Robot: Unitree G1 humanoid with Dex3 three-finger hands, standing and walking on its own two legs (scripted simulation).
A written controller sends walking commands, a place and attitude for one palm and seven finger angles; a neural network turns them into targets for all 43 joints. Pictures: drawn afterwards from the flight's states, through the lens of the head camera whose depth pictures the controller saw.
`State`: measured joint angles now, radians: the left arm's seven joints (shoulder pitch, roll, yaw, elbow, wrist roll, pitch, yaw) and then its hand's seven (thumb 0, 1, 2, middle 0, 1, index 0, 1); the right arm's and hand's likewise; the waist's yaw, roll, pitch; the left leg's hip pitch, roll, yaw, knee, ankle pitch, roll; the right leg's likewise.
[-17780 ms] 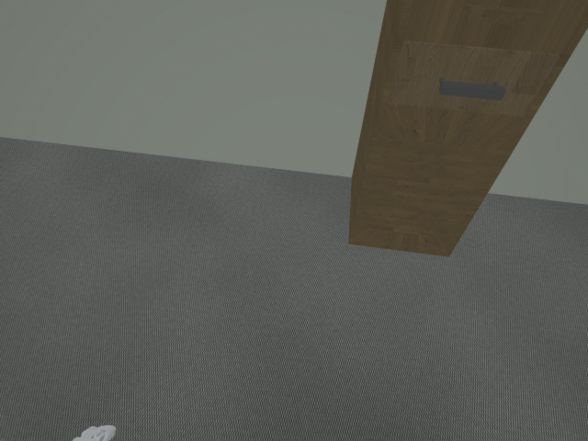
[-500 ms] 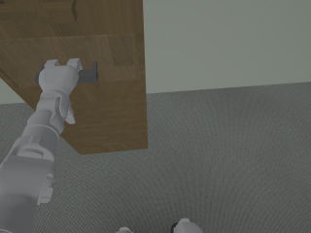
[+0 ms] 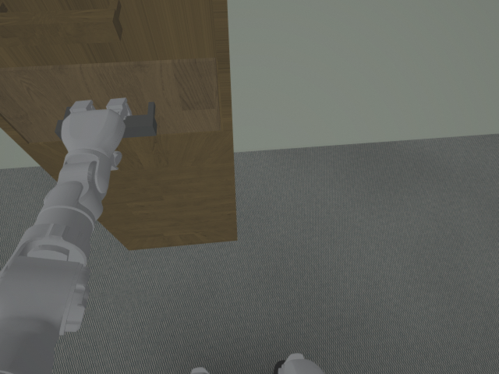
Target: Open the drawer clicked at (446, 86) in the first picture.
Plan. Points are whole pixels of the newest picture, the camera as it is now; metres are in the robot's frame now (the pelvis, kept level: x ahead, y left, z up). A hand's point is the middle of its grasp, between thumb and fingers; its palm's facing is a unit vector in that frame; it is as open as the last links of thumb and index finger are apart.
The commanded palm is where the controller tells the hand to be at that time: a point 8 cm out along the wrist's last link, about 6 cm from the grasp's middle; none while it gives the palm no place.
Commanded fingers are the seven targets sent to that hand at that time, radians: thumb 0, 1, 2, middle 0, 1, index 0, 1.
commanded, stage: close the thumb around the handle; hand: left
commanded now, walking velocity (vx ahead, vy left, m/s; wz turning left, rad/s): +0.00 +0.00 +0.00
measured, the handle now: (109, 118) +0.55 +0.23 +0.04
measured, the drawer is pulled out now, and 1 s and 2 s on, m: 0.00 0.06 0.19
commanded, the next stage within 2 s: pull the drawer open in 0.22 s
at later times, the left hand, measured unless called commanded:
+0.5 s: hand (108, 153) +0.48 +0.23 +0.02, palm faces -0.05 -0.02 -1.00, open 6.4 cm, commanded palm +0.44 +0.22 +0.08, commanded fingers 0.00 0.90 0.90 -0.40 -1.35 -0.40 -1.35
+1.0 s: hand (104, 182) +0.42 +0.22 +0.02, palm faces -0.02 -0.04 -1.00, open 6.4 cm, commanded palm +0.38 +0.22 +0.08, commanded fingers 0.00 0.90 0.90 -0.40 -1.35 -0.40 -1.35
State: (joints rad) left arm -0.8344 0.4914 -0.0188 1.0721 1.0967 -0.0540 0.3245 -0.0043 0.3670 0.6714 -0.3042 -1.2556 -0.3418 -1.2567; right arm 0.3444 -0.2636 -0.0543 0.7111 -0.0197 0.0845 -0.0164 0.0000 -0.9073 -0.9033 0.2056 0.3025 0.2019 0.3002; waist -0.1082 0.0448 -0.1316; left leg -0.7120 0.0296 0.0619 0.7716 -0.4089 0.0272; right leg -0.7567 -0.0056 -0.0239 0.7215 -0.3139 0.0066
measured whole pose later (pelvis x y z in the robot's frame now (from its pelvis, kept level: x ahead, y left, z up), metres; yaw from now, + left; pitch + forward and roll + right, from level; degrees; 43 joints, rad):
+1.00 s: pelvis +0.02 +0.00 +0.01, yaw +0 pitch +15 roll -1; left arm -0.48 0.40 -0.07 0.70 1.07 0.01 0.32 0.00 0.66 0.79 -0.25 -1.31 -0.30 -1.29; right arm 0.25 -0.25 -0.06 0.66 0.01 0.10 -0.01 0.00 -0.91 -0.90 0.20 0.30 0.20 0.30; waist -0.03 0.05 -0.13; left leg -0.55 0.02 0.07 0.69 -0.40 0.03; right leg -0.60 -0.01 -0.01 0.65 -0.31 0.01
